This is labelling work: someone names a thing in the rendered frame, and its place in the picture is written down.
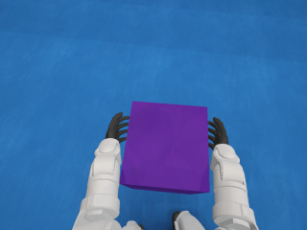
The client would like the left robot hand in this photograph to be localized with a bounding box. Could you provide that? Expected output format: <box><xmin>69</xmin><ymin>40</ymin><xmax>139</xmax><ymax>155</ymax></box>
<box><xmin>105</xmin><ymin>112</ymin><xmax>130</xmax><ymax>144</ymax></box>

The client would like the robot right forearm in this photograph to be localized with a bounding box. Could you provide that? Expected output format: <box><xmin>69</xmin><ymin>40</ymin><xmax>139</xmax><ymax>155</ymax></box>
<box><xmin>210</xmin><ymin>144</ymin><xmax>259</xmax><ymax>230</ymax></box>

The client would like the left robot upper arm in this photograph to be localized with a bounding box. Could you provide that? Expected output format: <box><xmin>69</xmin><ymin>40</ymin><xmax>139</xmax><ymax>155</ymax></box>
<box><xmin>74</xmin><ymin>218</ymin><xmax>122</xmax><ymax>230</ymax></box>

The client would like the left robot shin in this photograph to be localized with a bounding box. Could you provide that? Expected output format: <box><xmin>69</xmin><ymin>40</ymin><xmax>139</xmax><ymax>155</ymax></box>
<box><xmin>127</xmin><ymin>220</ymin><xmax>139</xmax><ymax>227</ymax></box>

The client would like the right robot hand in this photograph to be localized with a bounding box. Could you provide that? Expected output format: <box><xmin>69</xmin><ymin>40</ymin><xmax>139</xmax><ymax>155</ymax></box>
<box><xmin>207</xmin><ymin>117</ymin><xmax>229</xmax><ymax>149</ymax></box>

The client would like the carton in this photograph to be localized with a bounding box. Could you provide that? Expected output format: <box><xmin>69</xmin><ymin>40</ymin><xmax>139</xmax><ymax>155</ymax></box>
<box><xmin>119</xmin><ymin>101</ymin><xmax>210</xmax><ymax>195</ymax></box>

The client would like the robot left forearm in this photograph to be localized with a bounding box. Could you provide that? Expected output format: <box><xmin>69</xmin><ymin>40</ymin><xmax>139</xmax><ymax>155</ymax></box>
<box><xmin>72</xmin><ymin>138</ymin><xmax>122</xmax><ymax>230</ymax></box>

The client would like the robot right thigh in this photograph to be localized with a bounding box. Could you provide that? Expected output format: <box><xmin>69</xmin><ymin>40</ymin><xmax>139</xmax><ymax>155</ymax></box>
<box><xmin>174</xmin><ymin>215</ymin><xmax>205</xmax><ymax>230</ymax></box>

